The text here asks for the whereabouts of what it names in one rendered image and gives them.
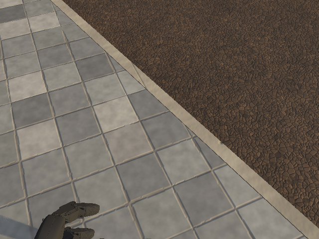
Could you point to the robot left hand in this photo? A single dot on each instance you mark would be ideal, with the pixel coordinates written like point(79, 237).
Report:
point(53, 226)

